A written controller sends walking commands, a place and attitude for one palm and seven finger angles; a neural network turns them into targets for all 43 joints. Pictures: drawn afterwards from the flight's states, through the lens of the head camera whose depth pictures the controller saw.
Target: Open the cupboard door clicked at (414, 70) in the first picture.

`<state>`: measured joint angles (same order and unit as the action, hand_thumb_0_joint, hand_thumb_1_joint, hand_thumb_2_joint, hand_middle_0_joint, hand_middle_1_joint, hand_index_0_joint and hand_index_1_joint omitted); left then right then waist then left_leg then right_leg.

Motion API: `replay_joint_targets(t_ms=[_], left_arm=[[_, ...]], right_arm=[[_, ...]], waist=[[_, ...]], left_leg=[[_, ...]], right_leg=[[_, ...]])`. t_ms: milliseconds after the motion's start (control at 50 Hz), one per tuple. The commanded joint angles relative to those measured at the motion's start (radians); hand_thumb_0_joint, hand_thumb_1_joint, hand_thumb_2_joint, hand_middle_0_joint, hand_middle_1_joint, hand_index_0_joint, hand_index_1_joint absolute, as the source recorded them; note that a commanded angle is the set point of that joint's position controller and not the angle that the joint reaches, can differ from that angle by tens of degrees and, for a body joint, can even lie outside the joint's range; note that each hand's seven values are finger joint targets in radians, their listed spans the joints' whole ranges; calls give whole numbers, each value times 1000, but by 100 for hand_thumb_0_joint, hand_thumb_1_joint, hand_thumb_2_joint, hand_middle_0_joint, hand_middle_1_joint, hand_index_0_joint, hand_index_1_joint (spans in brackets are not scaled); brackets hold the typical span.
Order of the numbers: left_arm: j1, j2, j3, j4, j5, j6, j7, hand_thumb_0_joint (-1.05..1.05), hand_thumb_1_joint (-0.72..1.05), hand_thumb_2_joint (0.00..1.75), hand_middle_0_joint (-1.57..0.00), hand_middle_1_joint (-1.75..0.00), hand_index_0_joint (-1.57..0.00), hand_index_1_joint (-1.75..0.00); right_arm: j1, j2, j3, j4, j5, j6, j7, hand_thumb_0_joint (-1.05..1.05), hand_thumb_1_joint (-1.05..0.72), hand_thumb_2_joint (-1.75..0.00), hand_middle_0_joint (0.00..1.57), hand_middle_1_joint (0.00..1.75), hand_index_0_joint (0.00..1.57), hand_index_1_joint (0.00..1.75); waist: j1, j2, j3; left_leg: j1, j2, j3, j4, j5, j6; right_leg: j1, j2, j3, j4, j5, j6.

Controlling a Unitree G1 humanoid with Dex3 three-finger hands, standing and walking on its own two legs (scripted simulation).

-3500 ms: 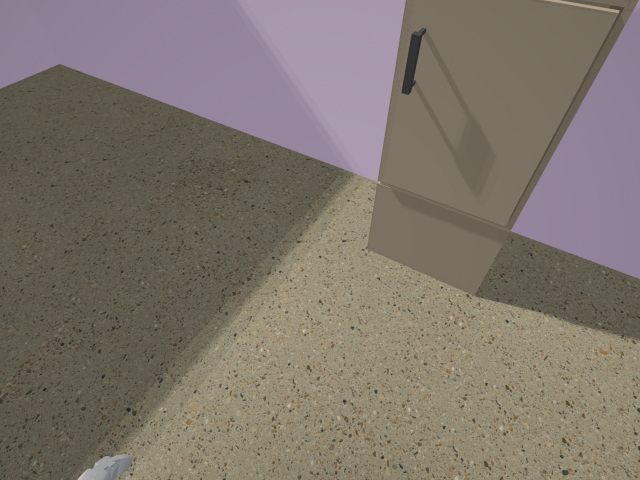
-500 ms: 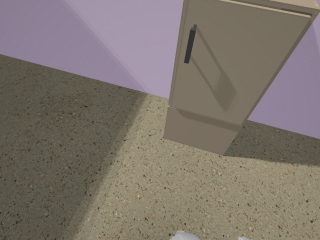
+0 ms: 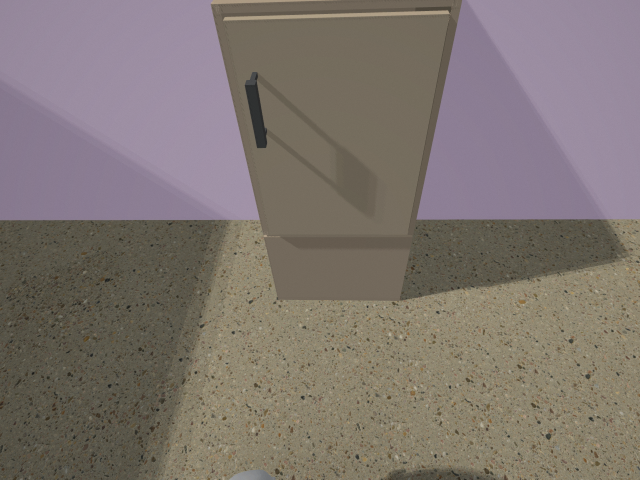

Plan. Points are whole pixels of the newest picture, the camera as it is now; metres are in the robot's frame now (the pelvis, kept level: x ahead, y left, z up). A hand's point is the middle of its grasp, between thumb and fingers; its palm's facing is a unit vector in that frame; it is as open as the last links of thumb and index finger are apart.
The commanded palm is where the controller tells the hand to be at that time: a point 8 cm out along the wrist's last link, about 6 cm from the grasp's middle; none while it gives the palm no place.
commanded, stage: take the last steps up to it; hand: left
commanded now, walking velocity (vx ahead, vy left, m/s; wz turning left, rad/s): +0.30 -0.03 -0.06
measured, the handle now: (258, 110) +0.80 +0.15 +0.05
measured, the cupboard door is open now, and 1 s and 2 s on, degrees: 0 0 0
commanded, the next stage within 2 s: come to a stop and stand still in 0.60 s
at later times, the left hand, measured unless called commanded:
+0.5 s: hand out of the picture +0.16 +0.22 -0.18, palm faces +0.02 -0.99 -0.15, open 7.4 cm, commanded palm none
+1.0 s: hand (242, 349) +0.36 +0.16 -0.16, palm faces +0.02 -0.97 -0.25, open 7.2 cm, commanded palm none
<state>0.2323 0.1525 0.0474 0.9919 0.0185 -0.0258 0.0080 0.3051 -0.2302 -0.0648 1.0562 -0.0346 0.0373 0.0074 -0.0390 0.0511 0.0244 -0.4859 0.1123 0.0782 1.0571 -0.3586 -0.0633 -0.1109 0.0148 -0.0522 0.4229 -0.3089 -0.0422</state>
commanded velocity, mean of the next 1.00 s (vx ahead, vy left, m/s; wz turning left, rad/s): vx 0.06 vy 0.02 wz -0.02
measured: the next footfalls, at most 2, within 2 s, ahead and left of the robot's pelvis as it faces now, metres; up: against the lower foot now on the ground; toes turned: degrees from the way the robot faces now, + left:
left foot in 0.26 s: +0.19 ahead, +0.14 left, +0.00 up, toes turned +7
right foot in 0.72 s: +0.34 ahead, -0.12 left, +0.00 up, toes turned -11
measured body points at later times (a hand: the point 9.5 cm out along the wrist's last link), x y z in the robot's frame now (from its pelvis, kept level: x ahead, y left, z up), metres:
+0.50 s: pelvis +0.15 +0.04 +0.00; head +0.17 +0.05 +0.45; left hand +0.16 +0.27 -0.16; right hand +0.14 -0.19 -0.15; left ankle +0.15 +0.13 -0.74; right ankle +0.15 -0.10 -0.66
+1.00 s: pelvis +0.27 -0.02 +0.00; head +0.31 -0.05 +0.44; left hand +0.36 +0.21 -0.14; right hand +0.30 -0.26 -0.17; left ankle +0.25 +0.11 -0.67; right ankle +0.30 -0.12 -0.74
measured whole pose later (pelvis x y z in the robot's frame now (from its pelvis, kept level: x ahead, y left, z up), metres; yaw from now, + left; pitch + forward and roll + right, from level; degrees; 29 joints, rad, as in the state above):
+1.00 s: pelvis +0.27 -0.02 +0.00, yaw -1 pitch -1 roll +1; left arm 0.12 0.13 0.05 1.01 0.02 -0.01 0.04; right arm 0.19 -0.19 -0.07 1.06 -0.01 0.06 -0.02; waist 0.00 0.04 0.10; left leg -0.47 0.02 0.02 1.08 -0.45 -0.06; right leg -0.28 -0.06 -0.16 0.50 -0.21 -0.05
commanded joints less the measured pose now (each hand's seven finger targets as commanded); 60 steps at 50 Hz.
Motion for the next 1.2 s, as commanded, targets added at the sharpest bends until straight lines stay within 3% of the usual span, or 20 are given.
replay_joint_targets(t_ms=[0,160,220,240,260,280,340,420,580,660,680,700,720,740,760,800,960,1140,1160,1180], left_arm=[[101,151,22,10,0,-30,7,0,90,90,-20,-30,-20,-30],[153,174,23,75,9,-35,12,0,90,90,-20,-30,-20,-30],[139,148,24,84,-3,-33,6,0,90,90,-20,-30,-20,-30],[188,88,16,74,-13,-30,-4,0,90,90,-20,-30,-20,-30],[172,77,7,45,-13,-32,-7,0,90,90,-20,-30,-20,-30],[131,107,13,35,-2,-23,-7,0,90,90,-20,-30,-20,-30],[94,66,19,61,12,-12,-24,0,90,90,-20,-30,-20,-30],[158,25,16,77,12,14,-23,0,90,90,-20,-30,-20,-30],[-36,25,16,7,7,7,-22,0,90,90,-20,-30,-20,-30],[64,45,23,43,10,-10,-19,0,90,90,-20,-30,-20,-30],[147,90,30,71,13,-22,-13,0,90,90,-20,-30,-20,-30],[229,168,44,97,20,-40,1,0,90,90,-20,-30,-20,-30],[267,223,44,99,4,-40,8,0,90,90,-20,-30,-20,-30],[198,189,27,85,-4,-35,16,0,90,90,-20,-30,-20,-30],[117,190,28,74,0,-38,21,0,90,90,-20,-30,-20,-30],[39,148,19,43,2,-15,37,0,90,90,-20,-30,-20,-30],[-9,177,45,-8,5,22,51,0,90,90,-20,-30,-20,-30],[-46,205,48,-47,16,44,34,0,90,90,-20,-30,-20,-30],[-43,189,42,-43,8,49,31,0,90,90,-20,-30,-20,-30],[-3,135,30,-47,2,54,29,0,90,90,-20,-30,-20,-30]], right_arm=[[-64,-23,-9,-75,2,-39,5,0,-90,-90,20,30,20,30],[-153,-6,-1,-106,14,-72,15,0,-90,-90,20,30,20,30],[103,-53,-12,-17,6,-96,-7,0,-90,-90,20,30,20,30],[226,-159,-34,14,-10,-106,-18,0,-90,-90,20,30,20,30],[285,-208,-37,25,0,-96,-25,0,-90,-90,20,30,20,30],[215,-190,-34,7,6,-82,-27,0,-90,-90,20,30,20,30],[51,-46,4,-26,9,-102,-34,0,-90,-90,20,30,20,30],[42,-19,6,-11,16,-119,-39,0,-90,-90,20,30,20,30],[118,-30,-9,36,6,-101,-33,0,-90,-90,20,30,20,30],[106,-36,-10,45,7,-87,-32,0,-90,-90,20,30,20,30],[113,-14,-6,51,13,-89,-27,0,-90,-90,20,30,20,30],[145,41,9,42,22,-93,-23,0,-90,-90,20,30,20,30],[152,59,20,21,32,-83,-29,0,-90,-90,20,30,20,30],[142,57,20,32,33,-70,-41,0,-90,-90,20,30,20,30],[136,58,19,42,35,-61,-41,0,-90,-90,20,30,20,30],[102,60,16,49,40,-37,-47,0,-90,-90,20,30,20,30],[-27,4,-18,-32,17,33,-28,0,-90,-90,20,30,20,30],[-37,6,-5,-80,25,-10,-20,0,-90,-90,20,30,20,30],[-5,-4,-2,-67,25,-20,-20,0,-90,-90,20,30,20,30],[12,-66,-11,-65,21,-35,-21,0,-90,-90,20,30,20,30]], waist=[[35,-177,76],[49,-169,98],[-60,-26,-10],[-82,227,-114],[-81,320,-126],[-67,168,-50],[5,17,97],[54,29,39],[6,66,98],[57,42,31],[94,-49,-20],[117,-252,-109],[102,-333,-166],[79,-206,-140],[59,-276,-140],[50,-189,-75],[53,-187,-60],[27,-246,-100],[9,-213,-106],[10,-4,-120]], left_leg=[[-120,22,5,-47,89,-6],[4,0,19,-364,59,41],[425,-46,30,-572,155,69],[618,196,-293,-668,123,149],[631,361,-541,-820,88,230],[500,369,-552,-862,-134,271],[283,241,-298,-902,-39,199],[285,179,-108,-887,215,204],[336,187,-58,-835,331,220],[308,142,-13,-660,312,167],[255,92,23,-514,308,133],[79,0,95,-277,103,81],[54,-70,46,-95,-259,53],[102,-41,-48,-64,-264,50],[118,-26,-59,-54,-225,48],[105,-23,-71,-33,-187,37],[-2,-71,-100,94,-61,-7],[256,-92,-3,-444,69,20],[356,-80,-5,-581,184,26],[429,36,-136,-695,225,44]], right_leg=[[-2,-236,175,-221,207,-123],[21,-265,206,-174,217,-135],[-119,-148,99,167,331,-73],[-302,-31,0,470,89,-14],[-443,28,1,713,-256,3],[-465,-36,65,807,-250,-14],[-471,-117,75,807,-9,5],[-413,-128,36,680,57,40],[-370,-118,-39,282,61,54],[-126,-55,-96,95,142,35],[17,-80,-50,39,191,22],[215,-292,194,11,389,-40],[208,-454,355,-59,683,-129],[114,-440,278,-60,810,-156],[68,-403,240,-41,941,-143],[-3,-391,159,-10,1010,-146],[-53,-388,85,-49,842,-149],[-125,-286,59,7,383,-81],[-185,-252,47,54,264,-39],[-259,-178,7,183,68,10]])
